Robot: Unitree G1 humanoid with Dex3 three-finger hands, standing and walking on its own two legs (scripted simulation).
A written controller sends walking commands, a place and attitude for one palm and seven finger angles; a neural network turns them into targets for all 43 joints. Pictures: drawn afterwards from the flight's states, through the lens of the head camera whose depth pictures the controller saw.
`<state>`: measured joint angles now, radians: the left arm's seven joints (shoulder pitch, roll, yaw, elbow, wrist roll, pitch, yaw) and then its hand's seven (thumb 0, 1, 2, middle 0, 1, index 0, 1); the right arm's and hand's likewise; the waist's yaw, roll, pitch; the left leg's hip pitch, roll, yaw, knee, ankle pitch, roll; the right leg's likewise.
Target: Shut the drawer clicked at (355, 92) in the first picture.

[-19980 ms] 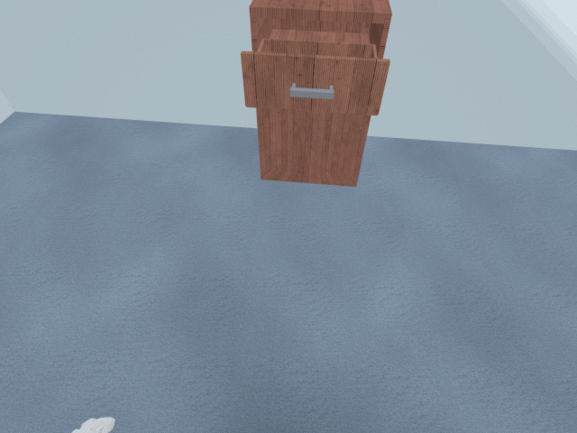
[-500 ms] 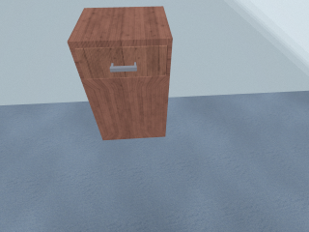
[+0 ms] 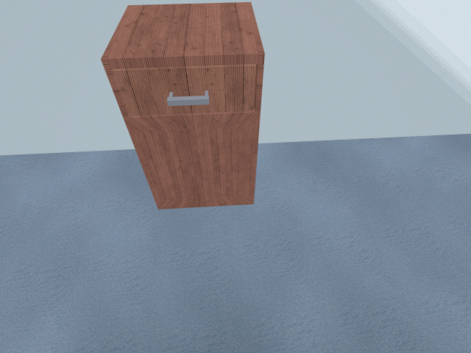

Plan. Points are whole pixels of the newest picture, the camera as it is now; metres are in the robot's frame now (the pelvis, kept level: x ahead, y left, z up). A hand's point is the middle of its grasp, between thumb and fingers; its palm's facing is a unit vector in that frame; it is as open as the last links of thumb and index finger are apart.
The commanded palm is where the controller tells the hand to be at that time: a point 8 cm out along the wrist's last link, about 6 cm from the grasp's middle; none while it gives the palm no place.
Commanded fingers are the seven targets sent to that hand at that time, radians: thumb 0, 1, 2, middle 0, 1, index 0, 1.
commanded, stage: look to check the result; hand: left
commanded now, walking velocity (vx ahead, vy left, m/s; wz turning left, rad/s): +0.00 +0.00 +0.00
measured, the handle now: (188, 97) +0.88 +0.20 -0.08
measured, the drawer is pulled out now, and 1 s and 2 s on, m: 0.00 0.00 0.00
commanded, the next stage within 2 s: stand and wait in 0.14 s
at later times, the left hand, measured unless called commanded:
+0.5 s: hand out of the picture +0.09 +0.23 -0.15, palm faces -0.01 -0.95 -0.32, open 7.4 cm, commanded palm none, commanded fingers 0.00 0.90 0.90 -0.20 -0.30 -0.20 -0.30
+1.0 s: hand out of the picture +0.09 +0.22 -0.16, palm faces -0.02 -0.95 -0.31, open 7.4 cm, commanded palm none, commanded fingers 0.00 0.90 0.90 -0.20 -0.30 -0.20 -0.30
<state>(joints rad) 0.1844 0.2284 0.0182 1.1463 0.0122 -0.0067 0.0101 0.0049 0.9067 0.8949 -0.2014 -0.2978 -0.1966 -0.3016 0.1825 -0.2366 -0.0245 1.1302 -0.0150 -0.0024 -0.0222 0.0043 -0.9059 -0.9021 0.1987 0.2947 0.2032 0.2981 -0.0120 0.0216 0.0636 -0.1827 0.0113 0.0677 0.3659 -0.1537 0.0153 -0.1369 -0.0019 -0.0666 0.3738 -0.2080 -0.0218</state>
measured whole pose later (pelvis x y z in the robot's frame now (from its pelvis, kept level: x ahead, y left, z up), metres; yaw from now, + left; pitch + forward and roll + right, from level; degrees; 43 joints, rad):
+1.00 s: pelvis +0.03 -0.01 +0.00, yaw +0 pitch -1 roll +0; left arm 0.12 0.29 0.01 1.14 0.01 -0.02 0.00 0.01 0.90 0.89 -0.20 -0.30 -0.20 -0.30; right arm 0.13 -0.30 -0.01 1.14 -0.01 -0.01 -0.02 0.01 -0.90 -0.90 0.20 0.29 0.21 0.30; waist -0.02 0.01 0.06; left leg -0.12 0.02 0.07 0.30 -0.16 0.00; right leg -0.06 0.01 -0.06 0.29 -0.20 -0.03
